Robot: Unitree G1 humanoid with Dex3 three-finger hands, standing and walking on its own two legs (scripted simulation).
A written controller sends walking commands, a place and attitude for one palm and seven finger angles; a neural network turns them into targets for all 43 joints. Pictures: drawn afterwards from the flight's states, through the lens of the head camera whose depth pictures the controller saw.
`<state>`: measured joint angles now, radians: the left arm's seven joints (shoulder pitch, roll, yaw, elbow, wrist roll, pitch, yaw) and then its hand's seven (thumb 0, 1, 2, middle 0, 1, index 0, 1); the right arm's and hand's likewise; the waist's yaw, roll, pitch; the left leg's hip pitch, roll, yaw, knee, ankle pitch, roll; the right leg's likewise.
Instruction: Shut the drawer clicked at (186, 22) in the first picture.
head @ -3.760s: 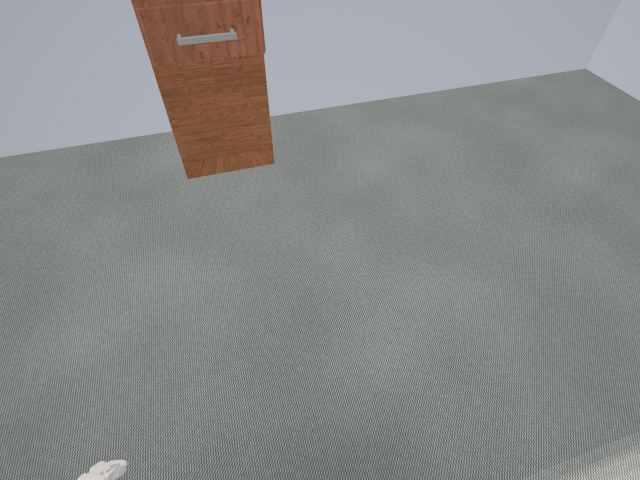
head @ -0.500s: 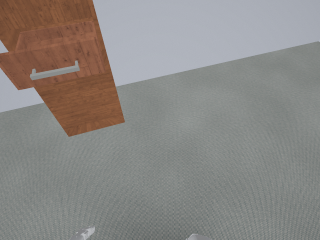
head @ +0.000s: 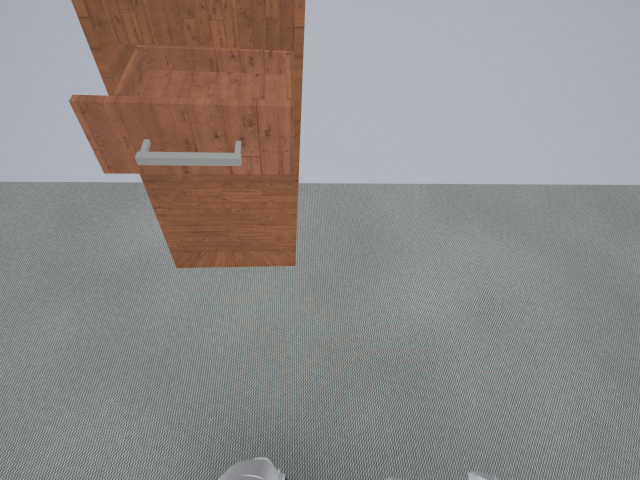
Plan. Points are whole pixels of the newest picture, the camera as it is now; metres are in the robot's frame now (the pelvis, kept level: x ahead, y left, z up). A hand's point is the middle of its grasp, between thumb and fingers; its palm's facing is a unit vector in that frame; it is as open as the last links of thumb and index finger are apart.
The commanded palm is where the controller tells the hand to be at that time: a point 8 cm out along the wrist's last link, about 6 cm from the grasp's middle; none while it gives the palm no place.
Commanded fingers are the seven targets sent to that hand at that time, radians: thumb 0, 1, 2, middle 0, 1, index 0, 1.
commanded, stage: turn to face it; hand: left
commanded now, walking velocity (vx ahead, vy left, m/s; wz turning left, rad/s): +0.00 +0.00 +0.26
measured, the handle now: (191, 152) +0.64 +0.30 -0.02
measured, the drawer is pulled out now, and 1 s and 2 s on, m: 0.20 0.20 0.20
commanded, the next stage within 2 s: take the last steps up to it in 0.04 s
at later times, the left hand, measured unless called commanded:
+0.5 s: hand out of the picture +0.03 +0.14 -0.14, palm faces +0.17 -0.96 -0.21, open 7.4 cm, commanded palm none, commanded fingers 0.00 0.90 0.90 -0.20 -0.30 -0.20 -0.30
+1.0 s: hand (150, 436) +0.18 +0.25 -0.16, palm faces +0.18 -0.96 -0.19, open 7.4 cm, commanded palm none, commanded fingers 0.00 0.90 0.90 -0.20 -0.30 -0.20 -0.30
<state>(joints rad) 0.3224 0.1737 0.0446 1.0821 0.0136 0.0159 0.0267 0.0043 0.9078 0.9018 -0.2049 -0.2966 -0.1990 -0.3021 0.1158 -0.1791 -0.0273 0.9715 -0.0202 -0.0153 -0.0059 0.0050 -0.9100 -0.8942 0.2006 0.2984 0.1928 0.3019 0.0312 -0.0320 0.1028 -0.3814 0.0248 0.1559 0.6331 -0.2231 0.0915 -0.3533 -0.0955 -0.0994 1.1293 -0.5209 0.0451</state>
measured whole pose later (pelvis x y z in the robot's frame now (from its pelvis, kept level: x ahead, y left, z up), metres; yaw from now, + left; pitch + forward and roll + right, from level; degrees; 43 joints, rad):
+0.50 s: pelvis +0.06 -0.02 +0.02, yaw +6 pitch -1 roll +1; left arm 0.39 0.12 0.03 1.04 0.03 -0.04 0.02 0.00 0.90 0.90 -0.20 -0.30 -0.20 -0.30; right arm 0.29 -0.20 -0.07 1.05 -0.03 0.03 0.03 0.01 -0.91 -0.89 0.20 0.30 0.19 0.30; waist 0.00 0.04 -0.01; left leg -0.50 0.02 0.04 0.98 -0.26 0.01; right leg -0.11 -0.05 -0.12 0.39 -0.27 -0.01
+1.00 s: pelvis +0.19 +0.07 +0.02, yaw +7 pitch -1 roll +1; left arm 0.26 0.18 0.06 1.07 0.03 0.00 0.00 0.00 0.91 0.90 -0.20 -0.30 -0.20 -0.30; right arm 0.26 -0.14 -0.04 1.06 -0.02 -0.07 -0.02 0.00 -0.93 -0.89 0.20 0.30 0.20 0.30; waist 0.01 -0.04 0.04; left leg -0.13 0.00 0.19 0.40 -0.25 0.05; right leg -0.51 -0.11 -0.08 1.02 -0.29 0.01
